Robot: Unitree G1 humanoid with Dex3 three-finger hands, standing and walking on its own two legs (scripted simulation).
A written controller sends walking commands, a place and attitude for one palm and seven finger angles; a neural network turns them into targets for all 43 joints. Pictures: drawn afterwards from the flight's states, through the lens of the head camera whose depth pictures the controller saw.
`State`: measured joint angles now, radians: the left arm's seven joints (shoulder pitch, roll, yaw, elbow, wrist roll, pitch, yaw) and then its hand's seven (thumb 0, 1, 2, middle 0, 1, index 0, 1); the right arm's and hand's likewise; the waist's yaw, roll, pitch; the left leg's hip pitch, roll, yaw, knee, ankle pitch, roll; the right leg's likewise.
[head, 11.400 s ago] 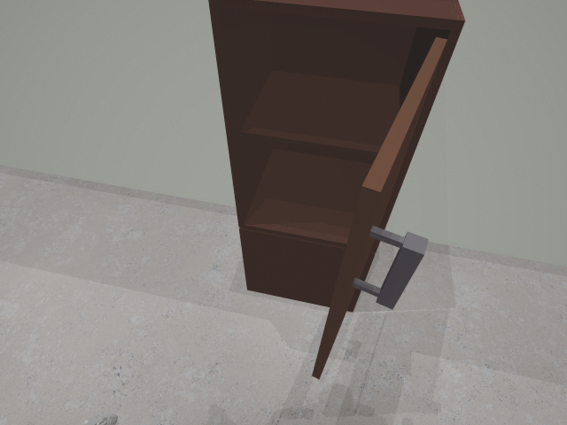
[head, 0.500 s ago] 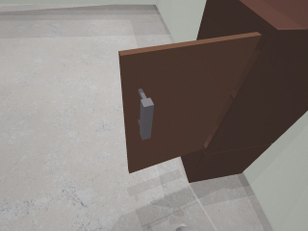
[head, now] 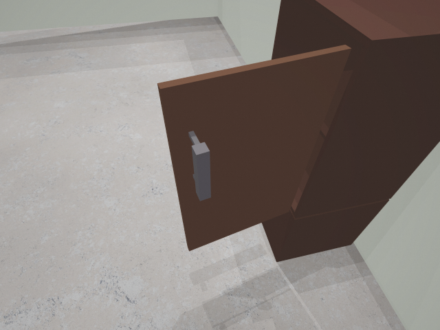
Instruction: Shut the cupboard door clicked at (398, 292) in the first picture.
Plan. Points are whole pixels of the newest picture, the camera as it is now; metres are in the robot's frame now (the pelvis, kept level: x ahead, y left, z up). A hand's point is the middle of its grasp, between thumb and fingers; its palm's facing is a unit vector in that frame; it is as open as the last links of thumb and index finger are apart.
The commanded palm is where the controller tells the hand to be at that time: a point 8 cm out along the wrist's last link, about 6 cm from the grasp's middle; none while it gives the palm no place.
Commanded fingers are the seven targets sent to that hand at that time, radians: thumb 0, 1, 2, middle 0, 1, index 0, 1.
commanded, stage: come to a stop and stand still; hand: left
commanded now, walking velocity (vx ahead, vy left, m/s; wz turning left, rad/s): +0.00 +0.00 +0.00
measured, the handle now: (198, 166) +0.40 +0.07 +0.08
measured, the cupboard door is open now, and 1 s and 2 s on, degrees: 100 100 100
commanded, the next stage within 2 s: look again from close up in 0.18 s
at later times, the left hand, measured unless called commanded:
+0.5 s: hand out of the picture -0.02 +0.17 -0.18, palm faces +0.01 -0.99 -0.17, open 7.4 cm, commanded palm none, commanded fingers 0.00 0.90 0.90 -0.20 -0.30 -0.20 -0.30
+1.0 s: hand out of the picture -0.04 +0.19 -0.19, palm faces +0.04 -0.99 -0.16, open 7.4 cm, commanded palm none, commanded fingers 0.00 0.90 0.90 -0.20 -0.30 -0.20 -0.30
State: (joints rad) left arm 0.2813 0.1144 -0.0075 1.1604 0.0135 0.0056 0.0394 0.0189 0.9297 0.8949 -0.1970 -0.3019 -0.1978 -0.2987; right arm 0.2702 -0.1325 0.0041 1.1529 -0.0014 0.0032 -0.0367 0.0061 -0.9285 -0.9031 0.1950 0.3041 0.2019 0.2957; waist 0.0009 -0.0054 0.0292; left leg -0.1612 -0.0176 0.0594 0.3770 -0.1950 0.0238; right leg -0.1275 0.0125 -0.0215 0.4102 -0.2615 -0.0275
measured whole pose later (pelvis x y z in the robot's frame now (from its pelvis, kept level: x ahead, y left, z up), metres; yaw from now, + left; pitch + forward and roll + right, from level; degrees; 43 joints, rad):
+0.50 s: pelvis -0.01 +0.01 -0.01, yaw +0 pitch -2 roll -1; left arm 0.33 0.12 -0.03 1.10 0.02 -0.03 0.05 0.00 0.91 0.89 -0.20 -0.30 -0.20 -0.30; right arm 0.29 -0.16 0.00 1.07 -0.01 -0.01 -0.03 0.01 -0.92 -0.90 0.19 0.30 0.20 0.30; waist -0.01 0.01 0.01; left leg -0.23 -0.01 0.06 0.51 -0.25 0.04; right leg -0.17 0.01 -0.03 0.49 -0.29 -0.02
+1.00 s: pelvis -0.02 +0.03 -0.01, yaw +2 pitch -1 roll +0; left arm 0.35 0.16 -0.02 1.07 0.03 0.01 0.03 0.00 0.91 0.90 -0.19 -0.30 -0.20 -0.30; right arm 0.30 -0.15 0.02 1.07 -0.01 0.00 -0.01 0.00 -0.91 -0.90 0.20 0.30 0.20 0.30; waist 0.00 -0.04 0.00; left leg -0.25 -0.06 0.04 0.47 -0.21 0.08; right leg -0.20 -0.03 -0.05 0.49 -0.28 0.01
